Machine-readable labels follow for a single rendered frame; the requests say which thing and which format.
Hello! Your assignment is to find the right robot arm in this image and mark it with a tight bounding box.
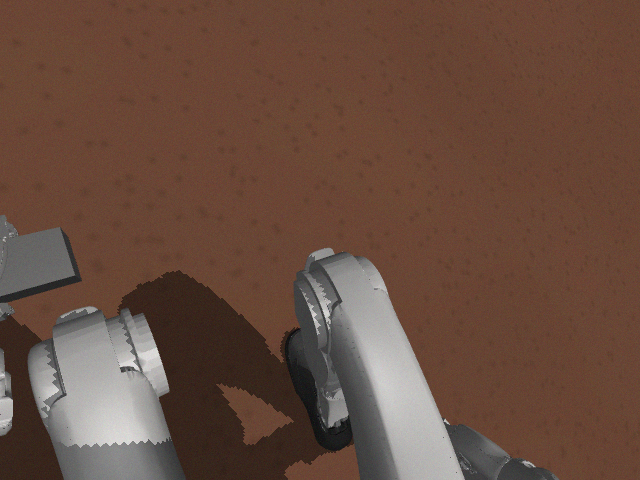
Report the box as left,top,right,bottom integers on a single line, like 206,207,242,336
497,458,559,480

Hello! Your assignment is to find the left robot hand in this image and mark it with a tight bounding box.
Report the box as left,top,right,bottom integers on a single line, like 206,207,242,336
0,215,19,321

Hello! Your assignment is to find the right robot foot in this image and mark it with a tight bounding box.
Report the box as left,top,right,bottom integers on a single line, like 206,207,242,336
285,328,352,451

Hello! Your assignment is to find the carton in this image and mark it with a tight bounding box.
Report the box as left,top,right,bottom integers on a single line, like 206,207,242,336
0,227,82,303

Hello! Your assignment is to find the right robot hand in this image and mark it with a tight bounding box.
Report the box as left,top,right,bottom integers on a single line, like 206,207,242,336
442,418,513,480

